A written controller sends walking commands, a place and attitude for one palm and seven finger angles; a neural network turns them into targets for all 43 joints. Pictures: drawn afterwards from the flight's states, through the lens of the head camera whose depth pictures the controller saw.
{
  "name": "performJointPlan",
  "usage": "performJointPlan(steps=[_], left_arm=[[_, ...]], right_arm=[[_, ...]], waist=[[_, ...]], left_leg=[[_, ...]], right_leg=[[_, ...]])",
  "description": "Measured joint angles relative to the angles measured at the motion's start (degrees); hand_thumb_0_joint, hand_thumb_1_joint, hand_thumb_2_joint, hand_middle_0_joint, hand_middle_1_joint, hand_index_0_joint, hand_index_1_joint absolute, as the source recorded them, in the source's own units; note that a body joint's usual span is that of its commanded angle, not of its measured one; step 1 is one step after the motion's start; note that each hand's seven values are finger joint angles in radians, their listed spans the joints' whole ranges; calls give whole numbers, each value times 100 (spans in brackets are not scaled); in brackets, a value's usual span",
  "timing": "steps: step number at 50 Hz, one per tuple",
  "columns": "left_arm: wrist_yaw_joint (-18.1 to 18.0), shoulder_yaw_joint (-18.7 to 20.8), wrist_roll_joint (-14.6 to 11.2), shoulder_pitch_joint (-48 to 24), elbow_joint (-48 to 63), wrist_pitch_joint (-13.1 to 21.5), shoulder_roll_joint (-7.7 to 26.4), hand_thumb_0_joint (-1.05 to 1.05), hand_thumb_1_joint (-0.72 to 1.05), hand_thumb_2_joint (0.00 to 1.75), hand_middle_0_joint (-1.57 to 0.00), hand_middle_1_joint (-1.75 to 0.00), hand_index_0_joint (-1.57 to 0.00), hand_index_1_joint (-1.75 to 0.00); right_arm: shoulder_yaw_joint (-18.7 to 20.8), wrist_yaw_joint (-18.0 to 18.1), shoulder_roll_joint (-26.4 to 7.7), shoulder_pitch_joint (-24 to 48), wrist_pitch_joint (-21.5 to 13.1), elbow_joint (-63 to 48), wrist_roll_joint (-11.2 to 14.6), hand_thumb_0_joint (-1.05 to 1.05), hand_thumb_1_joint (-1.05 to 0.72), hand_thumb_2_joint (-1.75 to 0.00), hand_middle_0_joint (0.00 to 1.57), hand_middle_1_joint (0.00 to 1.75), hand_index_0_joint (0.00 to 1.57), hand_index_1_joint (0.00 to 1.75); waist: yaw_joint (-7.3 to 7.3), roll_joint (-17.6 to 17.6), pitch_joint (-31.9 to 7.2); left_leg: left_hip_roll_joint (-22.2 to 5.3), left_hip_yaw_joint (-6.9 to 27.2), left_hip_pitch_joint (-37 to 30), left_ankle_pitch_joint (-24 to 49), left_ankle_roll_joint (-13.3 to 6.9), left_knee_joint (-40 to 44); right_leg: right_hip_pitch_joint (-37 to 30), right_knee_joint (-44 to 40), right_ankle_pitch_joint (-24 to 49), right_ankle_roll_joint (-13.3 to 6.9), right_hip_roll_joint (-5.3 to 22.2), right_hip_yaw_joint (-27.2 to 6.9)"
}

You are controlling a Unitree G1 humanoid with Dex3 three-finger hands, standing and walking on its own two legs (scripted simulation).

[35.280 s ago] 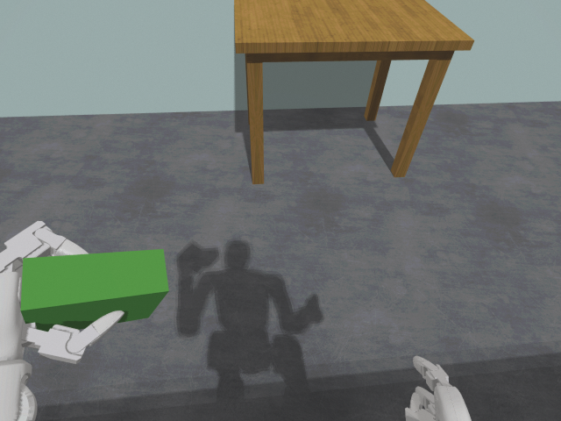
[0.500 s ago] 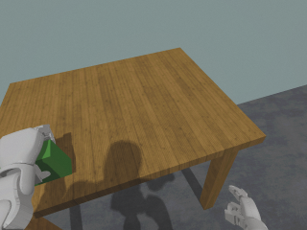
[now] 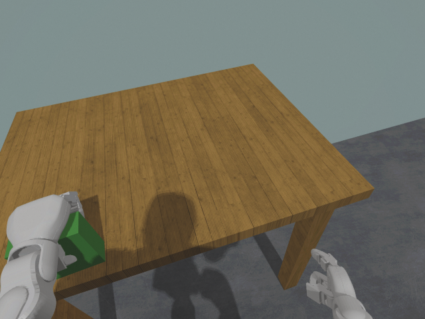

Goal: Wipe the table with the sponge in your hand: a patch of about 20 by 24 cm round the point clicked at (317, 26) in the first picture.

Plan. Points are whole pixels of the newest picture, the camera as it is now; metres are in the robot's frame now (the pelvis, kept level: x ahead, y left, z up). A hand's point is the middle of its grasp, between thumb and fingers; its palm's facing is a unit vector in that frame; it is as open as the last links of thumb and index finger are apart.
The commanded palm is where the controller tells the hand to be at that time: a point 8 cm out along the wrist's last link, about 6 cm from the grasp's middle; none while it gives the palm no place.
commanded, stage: lower the sponge onto the table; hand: left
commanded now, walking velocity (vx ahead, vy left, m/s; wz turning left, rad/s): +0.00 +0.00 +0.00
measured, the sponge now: (66, 253) +0.20 +0.33 +0.01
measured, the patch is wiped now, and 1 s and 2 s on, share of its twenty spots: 0.05 0.20 0.30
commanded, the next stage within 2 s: wipe forward along the first lane in 0.30 s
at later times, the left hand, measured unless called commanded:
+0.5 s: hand (63, 235) +0.21 +0.32 +0.07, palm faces -0.02 -0.06 -1.00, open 9.2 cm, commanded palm +0.20 +0.31 +0.11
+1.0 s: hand (65, 211) +0.26 +0.34 +0.07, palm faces -0.09 -0.03 -1.00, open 9.2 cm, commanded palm +0.25 +0.34 +0.10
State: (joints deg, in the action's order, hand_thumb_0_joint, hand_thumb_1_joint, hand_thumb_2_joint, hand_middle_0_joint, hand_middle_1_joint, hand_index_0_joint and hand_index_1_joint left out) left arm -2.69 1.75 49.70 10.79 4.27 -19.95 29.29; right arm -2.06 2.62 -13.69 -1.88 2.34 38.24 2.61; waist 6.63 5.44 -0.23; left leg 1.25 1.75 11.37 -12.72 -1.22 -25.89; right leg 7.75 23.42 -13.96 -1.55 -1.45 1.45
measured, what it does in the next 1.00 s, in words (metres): stands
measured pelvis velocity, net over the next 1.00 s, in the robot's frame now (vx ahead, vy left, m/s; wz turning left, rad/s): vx -0.02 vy -0.02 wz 0.01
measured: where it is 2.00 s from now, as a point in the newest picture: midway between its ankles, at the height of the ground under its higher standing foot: outside the picture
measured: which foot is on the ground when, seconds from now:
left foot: down 0.00-1.00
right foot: down 0.00-1.00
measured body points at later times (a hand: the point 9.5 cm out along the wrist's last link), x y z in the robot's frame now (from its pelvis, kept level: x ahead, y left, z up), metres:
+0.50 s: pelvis +0.00 -0.01 +0.00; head -0.01 -0.05 +0.45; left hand +0.21 +0.31 +0.12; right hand +0.23 -0.22 -0.10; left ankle +0.01 +0.11 -0.74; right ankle -0.01 -0.11 -0.74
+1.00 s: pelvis -0.02 -0.02 -0.01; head +0.00 -0.06 +0.44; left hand +0.26 +0.34 +0.12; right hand +0.16 -0.27 -0.13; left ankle +0.01 +0.10 -0.74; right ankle -0.01 -0.11 -0.74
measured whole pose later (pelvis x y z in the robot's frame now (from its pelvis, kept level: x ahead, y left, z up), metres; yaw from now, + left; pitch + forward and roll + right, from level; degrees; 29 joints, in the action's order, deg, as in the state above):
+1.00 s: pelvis -0.02 -0.02 -0.01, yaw +1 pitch +3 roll -1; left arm -1.4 5.1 51.3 -7.9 -21.5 -8.1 34.1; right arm 0.7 4.9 -17.5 -8.3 2.9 40.8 4.2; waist 4.7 5.9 -2.4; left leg 0.0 3.2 21.2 -13.7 -0.3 -31.8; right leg 17.4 29.5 -15.1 -3.0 -2.9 2.9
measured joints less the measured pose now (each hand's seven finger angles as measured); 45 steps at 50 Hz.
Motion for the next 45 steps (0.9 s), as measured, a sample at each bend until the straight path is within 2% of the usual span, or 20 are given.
performJointPlan(steps=[8, 14, 23, 30, 45], left_arm=[[-3, -44, 52, 349, 252, 406, 45, 0, -46, 105, -84, -145, -84, -144], [-159, 35, 79, 345, 180, 431, -10, 0, -46, 105, -84, -145, -85, -144], [-131, -12, 109, -11, -234, 376, -48, 0, -47, 106, -85, -143, -86, -142], [-25, 57, 72, -597, -867, 536, 88, 1, -48, 106, -87, -142, -87, -141], [180, 289, 128, -1545, -2160, 1012, 402, 1, -50, 107, -88, -139, -88, -140]], right_arm=[[70, 46, -116, -150, -3, 9, -29, 1, -90, -89, 20, 30, 20, 30], [132, 40, -130, -204, 3, 37, -6, 1, -90, -89, 20, 30, 20, 30], [136, 95, -148, -190, -20, 94, 33, 1, -90, -89, 20, 30, 20, 30], [94, 163, -146, -209, -18, 182, 75, 1, -90, -89, 20, 30, 20, 30], [238, 216, -356, -511, 45, 221, 129, 1, -90, -89, 20, 30, 20, 30]], waist=[[31, 26, -35], [37, 16, -49], [25, 86, -89], [20, 49, -129], [-158, 43, -201]], left_leg=[[6, 6, 12, -57, -19, -72], [-17, 7, 60, -72, 1, -115], [-16, 51, 188, -28, 27, -125], [-48, 124, 338, -40, 78, -227], [-127, 143, 794, -94, 102, -509]], right_leg=[[-6, 37, -41, 13, 4, 5], [40, 69, -46, -4, -21, 4], [184, 141, -51, -29, -22, 47], [318, 248, -85, -80, -60, 120], [776, 514, -115, -145, -144, 139]])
